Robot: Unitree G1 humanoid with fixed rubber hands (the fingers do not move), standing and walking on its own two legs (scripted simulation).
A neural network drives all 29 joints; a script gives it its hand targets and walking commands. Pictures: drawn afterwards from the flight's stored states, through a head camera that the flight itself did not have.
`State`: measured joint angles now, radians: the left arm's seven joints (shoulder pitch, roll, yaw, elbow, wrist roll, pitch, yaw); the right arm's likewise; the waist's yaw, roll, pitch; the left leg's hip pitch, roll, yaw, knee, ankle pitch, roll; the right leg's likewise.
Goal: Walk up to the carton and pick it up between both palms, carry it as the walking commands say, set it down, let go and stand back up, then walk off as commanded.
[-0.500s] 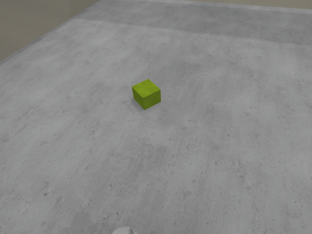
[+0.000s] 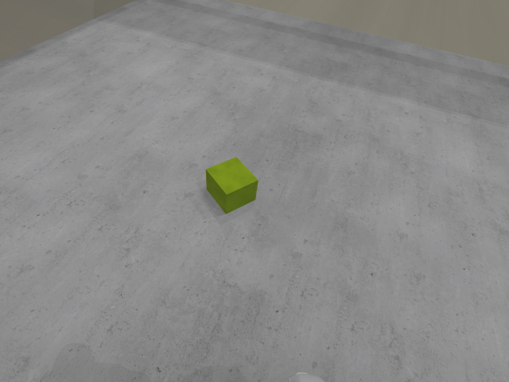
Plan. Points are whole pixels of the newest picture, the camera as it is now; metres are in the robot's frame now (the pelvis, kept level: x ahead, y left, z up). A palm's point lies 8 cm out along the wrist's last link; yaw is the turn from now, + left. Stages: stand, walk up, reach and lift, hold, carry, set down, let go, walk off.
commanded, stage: walk up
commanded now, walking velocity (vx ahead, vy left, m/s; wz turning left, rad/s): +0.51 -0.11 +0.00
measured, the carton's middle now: (231, 184) +1.16 +0.02 -0.71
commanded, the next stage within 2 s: none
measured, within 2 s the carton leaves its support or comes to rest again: neither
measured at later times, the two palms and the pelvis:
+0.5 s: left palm (116, 369) +0.19 +0.21 -0.11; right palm (382, 302) +0.32 -0.30 -0.15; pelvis +0.24 -0.05 +0.00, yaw +0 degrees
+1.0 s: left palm (123, 204) +0.56 +0.29 -0.14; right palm (337, 238) +0.46 -0.22 -0.12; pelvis +0.47 +0.04 +0.00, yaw +0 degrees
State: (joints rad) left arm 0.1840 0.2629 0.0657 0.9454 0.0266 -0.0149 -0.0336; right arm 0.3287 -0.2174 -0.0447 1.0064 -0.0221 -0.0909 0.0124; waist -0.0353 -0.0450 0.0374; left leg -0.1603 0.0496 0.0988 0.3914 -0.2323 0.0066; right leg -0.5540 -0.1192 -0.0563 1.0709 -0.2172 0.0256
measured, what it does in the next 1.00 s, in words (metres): walks ahead: right foot, then left foot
